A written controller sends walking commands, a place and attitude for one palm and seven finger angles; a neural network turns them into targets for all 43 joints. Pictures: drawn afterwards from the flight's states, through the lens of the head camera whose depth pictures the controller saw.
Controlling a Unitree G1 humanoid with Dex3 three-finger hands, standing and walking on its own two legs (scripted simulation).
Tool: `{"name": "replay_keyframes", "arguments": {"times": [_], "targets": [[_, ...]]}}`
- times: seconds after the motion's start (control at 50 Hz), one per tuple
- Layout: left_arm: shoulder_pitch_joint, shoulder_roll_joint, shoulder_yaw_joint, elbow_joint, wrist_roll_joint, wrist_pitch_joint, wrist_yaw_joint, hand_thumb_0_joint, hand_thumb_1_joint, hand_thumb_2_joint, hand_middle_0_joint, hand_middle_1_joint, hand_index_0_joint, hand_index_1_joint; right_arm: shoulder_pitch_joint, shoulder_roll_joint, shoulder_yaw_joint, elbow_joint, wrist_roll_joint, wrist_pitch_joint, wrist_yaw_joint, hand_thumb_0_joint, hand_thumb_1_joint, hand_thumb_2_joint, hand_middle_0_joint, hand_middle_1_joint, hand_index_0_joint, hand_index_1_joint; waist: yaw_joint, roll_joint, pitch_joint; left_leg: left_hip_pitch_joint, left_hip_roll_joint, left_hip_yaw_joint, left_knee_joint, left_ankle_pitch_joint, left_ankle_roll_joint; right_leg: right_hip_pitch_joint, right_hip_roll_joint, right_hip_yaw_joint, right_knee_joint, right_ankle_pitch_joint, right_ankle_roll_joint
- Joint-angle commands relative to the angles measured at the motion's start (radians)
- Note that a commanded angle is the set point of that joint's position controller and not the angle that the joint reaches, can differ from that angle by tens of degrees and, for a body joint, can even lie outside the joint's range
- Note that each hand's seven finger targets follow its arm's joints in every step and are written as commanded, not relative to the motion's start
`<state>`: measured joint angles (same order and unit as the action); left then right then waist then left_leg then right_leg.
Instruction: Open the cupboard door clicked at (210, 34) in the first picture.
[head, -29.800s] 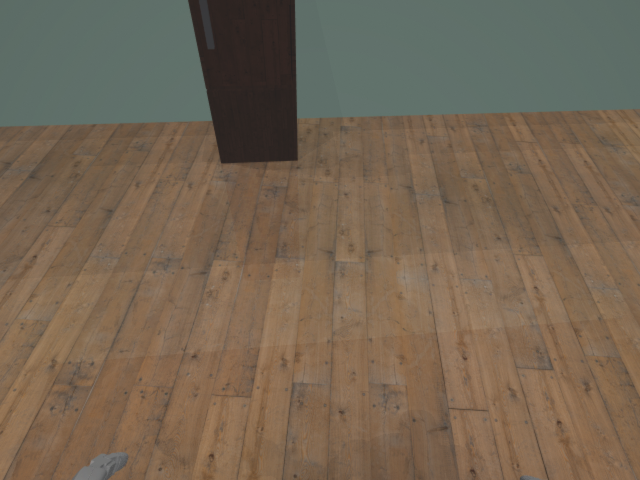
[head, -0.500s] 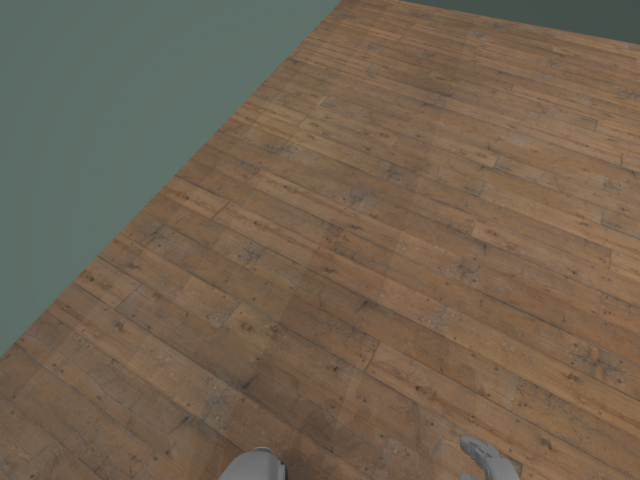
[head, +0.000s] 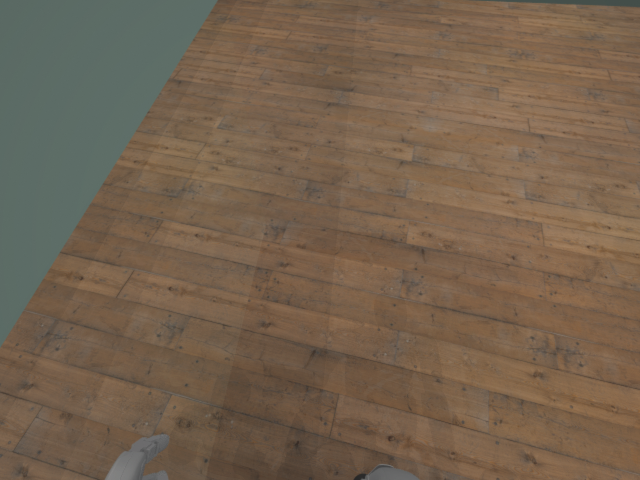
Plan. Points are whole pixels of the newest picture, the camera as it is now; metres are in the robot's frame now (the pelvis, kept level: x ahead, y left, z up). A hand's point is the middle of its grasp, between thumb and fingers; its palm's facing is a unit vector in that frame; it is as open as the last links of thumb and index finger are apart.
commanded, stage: turn to face it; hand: left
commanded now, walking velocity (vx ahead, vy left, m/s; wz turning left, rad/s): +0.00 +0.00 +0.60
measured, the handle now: out of the picture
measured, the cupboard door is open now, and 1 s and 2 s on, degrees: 49 49 49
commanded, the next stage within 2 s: none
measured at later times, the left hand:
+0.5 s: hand (168, 454) +0.18 +0.23 -0.18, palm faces +0.23 -0.96 -0.18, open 7.3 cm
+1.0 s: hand (208, 477) +0.15 +0.16 -0.14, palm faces +0.50 -0.82 -0.27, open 7.4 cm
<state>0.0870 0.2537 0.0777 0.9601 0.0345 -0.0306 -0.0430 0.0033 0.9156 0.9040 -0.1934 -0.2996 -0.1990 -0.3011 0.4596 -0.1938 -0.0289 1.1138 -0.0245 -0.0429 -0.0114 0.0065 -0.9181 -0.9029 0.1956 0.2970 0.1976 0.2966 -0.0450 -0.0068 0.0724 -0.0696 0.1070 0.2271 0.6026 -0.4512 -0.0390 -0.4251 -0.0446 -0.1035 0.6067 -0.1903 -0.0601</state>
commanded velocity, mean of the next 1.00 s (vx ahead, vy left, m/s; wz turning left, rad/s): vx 0.00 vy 0.00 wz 0.60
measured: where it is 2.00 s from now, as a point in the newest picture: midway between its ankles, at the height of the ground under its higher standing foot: (347, 457)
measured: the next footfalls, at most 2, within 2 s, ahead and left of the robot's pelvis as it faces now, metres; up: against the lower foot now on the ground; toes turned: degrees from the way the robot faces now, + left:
left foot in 0.36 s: +0.22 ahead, +0.13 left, +0.00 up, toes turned +17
right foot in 0.82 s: +0.25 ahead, -0.14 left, +0.00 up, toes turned +24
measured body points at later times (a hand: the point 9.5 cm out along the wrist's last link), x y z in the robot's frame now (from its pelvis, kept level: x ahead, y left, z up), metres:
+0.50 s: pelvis +0.14 +0.02 +0.00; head +0.17 +0.06 +0.45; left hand +0.17 +0.28 -0.16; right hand +0.25 -0.21 -0.13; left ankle +0.18 +0.12 -0.72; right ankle +0.10 -0.13 -0.65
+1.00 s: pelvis +0.19 -0.05 +0.02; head +0.25 -0.03 +0.47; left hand +0.12 +0.20 -0.11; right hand +0.40 -0.24 -0.13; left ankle +0.11 +0.07 -0.64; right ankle +0.22 -0.15 -0.72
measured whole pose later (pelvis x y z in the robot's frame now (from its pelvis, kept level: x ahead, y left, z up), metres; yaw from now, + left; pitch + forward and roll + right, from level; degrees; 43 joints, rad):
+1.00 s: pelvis +0.19 -0.05 +0.02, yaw +31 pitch +2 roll +3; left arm 0.22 0.20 0.04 0.89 0.02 0.02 0.02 0.00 0.90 0.90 -0.20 -0.30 -0.20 -0.30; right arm 0.15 -0.27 -0.09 0.92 -0.02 0.07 0.02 0.01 -0.91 -0.90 0.19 0.30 0.20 0.30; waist -0.01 -0.01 0.09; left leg -0.52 0.00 0.03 1.05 -0.42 -0.07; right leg -0.21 -0.09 -0.11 0.48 -0.30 -0.01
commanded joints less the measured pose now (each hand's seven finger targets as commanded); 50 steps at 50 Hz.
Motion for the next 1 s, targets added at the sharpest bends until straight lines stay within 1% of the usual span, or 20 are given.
{"name": "replay_keyframes", "arguments": {"times": [0.0, 0.04, 0.12, 0.26, 0.3, 0.32, 0.34, 0.36, 0.38, 0.4, 0.46, 0.52, 0.66, 0.74, 0.76, 0.78, 0.8, 0.84, 0.88, 0.98], "targets": [[0.365, 0.192, 0.032, 0.064, -0.031, -0.018, 0.048, 0.0, 0.9, 0.9, -0.2, -0.3, -0.2, -0.3, -0.074, -0.088, -0.021, -0.119, 0.025, -0.022, -0.007, 0.0, -0.9, -0.9, 0.2, 0.3, 0.2, 0.3, 0.151, -0.152, -0.225, -0.584, -0.012, -0.193, 0.701, -0.123, 0.013, 0.643, -0.408, 0.476, -0.257, 0.466, -0.235], [0.232, 0.103, -0.001, 0.031, -0.027, -0.026, 0.058, 0.0, 0.9, 0.9, -0.2, -0.3, -0.2, -0.3, -0.108, -0.054, -0.016, -0.1, 0.02, -0.003, -0.011, 0.0, -0.9, -0.9, 0.2, 0.3, 0.2, 0.3, 0.081, -0.124, -0.14, -0.517, 0.032, -0.23, 0.629, -0.011, 0.0, 0.414, -0.326, 0.273, -0.252, 0.639, -0.156], [0.09, 0.045, -0.024, 0.0, -0.019, -0.035, 0.056, 0.0, 0.9, 0.9, -0.2, -0.3, -0.2, -0.3, -0.002, 0.004, -0.006, -0.046, 0.012, 0.04, -0.001, 0.0, -0.9, -0.9, 0.2, 0.3, 0.2, 0.3, -0.018, -0.122, -0.097, -0.337, 0.017, -0.18, 0.41, 0.132, -0.014, 0.194, -0.244, 0.019, -0.319, 0.529, -0.085], [0.098, 0.071, 0.005, -0.003, -0.015, -0.009, 0.062, 0.0, 0.9, 0.9, -0.2, -0.3, -0.2, -0.3, -0.178, -0.011, -0.021, -0.132, 0.009, 0.05, 0.016, 0.0, -0.9, -0.9, 0.2, 0.3, 0.2, 0.3, 0.028, -0.111, -0.025, -0.357, -0.003, -0.114, 0.151, 0.169, -0.016, 0.251, -0.285, -0.022, -0.245, 0.393, -0.064], [0.093, 0.079, 0.012, -0.011, -0.017, 0.003, 0.065, 0.0, 0.9, 0.9, -0.2, -0.3, -0.2, -0.3, -0.131, -0.041, -0.029, -0.131, 0.001, 0.046, 0.02, 0.0, -0.9, -0.9, 0.2, 0.3, 0.2, 0.3, -0.001, -0.068, -0.058, -0.25, -0.028, -0.109, 0.0, 0.275, -0.001, 0.257, -0.26, -0.068, -0.101, 0.338, -0.018], [0.106, 0.07, 0.012, -0.02, -0.021, 0.01, 0.064, 0.0, 0.9, 0.9, -0.2, -0.3, -0.2, -0.3, -0.066, -0.09, -0.04, -0.123, -0.004, 0.042, 0.02, 0.0, -0.9, -0.9, 0.2, 0.3, 0.2, 0.3, -0.024, 0.049, -0.113, -0.118, -0.01, -0.166, -0.078, 0.465, 0.024, 0.194, -0.22, -0.092, 0.058, 0.229, 0.025], [0.14, 0.019, 0.007, -0.046, -0.034, 0.02, 0.061, 0.0, 0.9, 0.9, -0.2, -0.3, -0.2, -0.3, -0.014, -0.196, -0.061, -0.133, -0.015, 0.033, 0.013, 0.0, -0.9, -0.9, 0.2, 0.3, 0.2, 0.3, -0.033, 0.35, -0.163, -0.015, 0.218, -0.527, -0.168, 0.791, 0.154, 0.006, -0.071, -0.123, 0.303, -0.241, 0.111], [0.096, 0.028, -0.005, -0.079, -0.032, 0.032, 0.063, 0.0, 0.9, 0.9, -0.2, -0.3, -0.2, -0.3, -0.007, -0.248, -0.07, -0.138, -0.009, 0.041, -0.004, 0.0, -0.9, -0.9, 0.2, 0.3, 0.2, 0.3, -0.051, 0.362, -0.204, -0.012, 0.346, -0.707, -0.234, 0.874, 0.277, -0.068, -0.007, 0.011, 0.516, -0.54, 0.121], [0.046, 0.043, -0.006, -0.111, -0.021, 0.041, 0.063, 0.0, 0.9, 0.9, -0.2, -0.3, -0.2, -0.3, -0.043, -0.252, -0.073, -0.152, -0.008, 0.046, -0.005, 0.0, -0.9, -0.9, 0.2, 0.3, 0.2, 0.3, -0.035, 0.214, -0.143, -0.112, 0.331, -0.661, -0.261, 0.597, 0.283, -0.075, -0.031, 0.089, 0.583, -0.472, 0.107], [0.017, 0.031, 0.005, -0.114, -0.014, 0.041, 0.059, 0.0, 0.9, 0.9, -0.2, -0.3, -0.2, -0.3, -0.092, -0.225, -0.07, -0.177, -0.009, 0.041, -0.013, 0.0, -0.9, -0.9, 0.2, 0.3, 0.2, 0.3, -0.017, 0.186, -0.126, -0.144, 0.297, -0.7, -0.297, 0.497, 0.267, -0.151, -0.039, 0.095, 0.623, -0.398, 0.116], [0.052, 0.042, 0.013, -0.086, -0.011, 0.048, 0.054, 0.0, 0.9, 0.9, -0.2, -0.3, -0.2, -0.3, -0.182, -0.193, -0.055, -0.208, -0.001, 0.031, -0.021, 0.0, -0.9, -0.9, 0.2, 0.3, 0.2, 0.3, 0.028, 0.149, -0.137, -0.158, 0.181, -0.535, -0.289, 0.461, 0.193, -0.15, -0.043, 0.128, 0.632, -0.214, 0.131], [0.084, 0.035, 0.009, -0.082, -0.015, 0.054, 0.05, 0.0, 0.9, 0.9, -0.2, -0.3, -0.2, -0.3, -0.201, -0.208, -0.061, -0.223, 0.001, 0.029, -0.018, 0.0, -0.9, -0.9, 0.2, 0.3, 0.2, 0.3, 0.034, 0.098, -0.201, -0.107, 0.14, -0.48, -0.271, 0.481, 0.188, -0.112, -0.027, 0.115, 0.52, -0.192, 0.142], [0.044, 0.048, 0.004, -0.132, -0.019, 0.059, 0.055, 0.0, 0.9, 0.9, -0.2, -0.3, -0.2, -0.3, -0.217, -0.239, -0.085, -0.234, -0.003, 0.054, -0.004, 0.0, -0.9, -0.9, 0.2, 0.3, 0.2, 0.3, 0.01, 0.177, -0.162, -0.137, 0.115, -0.54, -0.268, 0.365, 0.195, -0.029, 0.012, 0.093, 0.24, -0.252, 0.139], [0.163, 0.073, 0.01, -0.11, -0.025, 0.052, 0.059, 0.0, 0.9, 0.9, -0.2, -0.3, -0.2, -0.3, -0.303, -0.243, -0.095, -0.27, 0.004, 0.071, 0.0, 0.0, -0.9, -0.9, 0.2, 0.3, 0.2, 0.3, 0.065, 0.168, -0.148, -0.293, 0.058, -0.559, -0.21, 0.303, 0.157, 0.223, 0.052, 0.073, -0.054, -0.141, 0.118], [0.221, 0.112, 0.021, -0.1, -0.02, 0.045, 0.064, 0.0, 0.9, 0.9, -0.2, -0.3, -0.2, -0.3, -0.334, -0.215, -0.094, -0.288, 0.012, 0.076, 0.003, 0.0, -0.9, -0.9, 0.2, 0.3, 0.2, 0.3, 0.097, 0.073, -0.145, -0.409, -0.003, -0.521, -0.131, 0.192, 0.109, 0.349, -0.003, 0.12, -0.225, -0.108, 0.101], [0.251, 0.208, 0.041, -0.103, -0.002, 0.035, 0.072, 0.0, 0.9, 0.9, -0.2, -0.3, -0.2, -0.3, -0.339, -0.144, -0.086, -0.309, 0.022, 0.077, 0.01, 0.0, -0.9, -0.9, 0.2, 0.3, 0.2, 0.3, 0.114, -0.224, -0.129, -0.596, -0.145, -0.355, 0.102, -0.017, 0.023, 0.433, -0.262, 0.413, -0.409, -0.242, 0.013], [0.197, 0.249, 0.037, -0.131, -0.002, 0.038, 0.076, 0.0, 0.9, 0.9, -0.2, -0.3, -0.2, -0.3, -0.366, -0.153, -0.088, -0.325, 0.013, 0.074, 0.016, 0.0, -0.9, -0.9, 0.2, 0.3, 0.2, 0.3, 0.108, -0.318, -0.074, -0.611, -0.166, -0.265, 0.38, -0.15, -0.004, 0.282, -0.462, 0.561, -0.451, -0.2, -0.078], [0.063, 0.15, 0.012, -0.161, -0.011, 0.031, 0.075, 0.0, 0.9, 0.9, -0.2, -0.3, -0.2, -0.3, -0.328, -0.159, -0.091, -0.291, 0.0, 0.09, 0.031, 0.0, -0.9, -0.9, 0.2, 0.3, 0.2, 0.3, 0.023, -0.177, -0.029, -0.562, -0.103, -0.299, 0.59, -0.008, -0.001, 0.16, -0.329, 0.351, -0.39, -0.096, -0.073], [0.057, 0.11, 0.001, -0.162, -0.016, 0.024, 0.077, 0.0, 0.9, 0.9, -0.2, -0.3, -0.2, -0.3, -0.302, -0.147, -0.086, -0.264, 0.004, 0.096, 0.035, 0.0, -0.9, -0.9, 0.2, 0.3, 0.2, 0.3, 0.01, -0.237, -0.056, -0.567, -0.079, -0.253, 0.618, 0.043, -0.027, 0.247, -0.258, 0.188, -0.294, 0.246, -0.051], [0.212, 0.141, 0.013, -0.116, -0.009, 0.016, 0.077, 0.0, 0.9, 0.9, -0.2, -0.3, -0.2, -0.3, -0.421, -0.101, -0.057, -0.299, 0.015, 0.087, 0.04, 0.0, -0.9, -0.9, 0.2, 0.3, 0.2, 0.3, 0.09, -0.16, -0.119, -0.491, -0.095, -0.155, 0.286, 0.002, -0.04, 0.469, -0.276, 0.098, -0.174, 0.621, -0.05]]}}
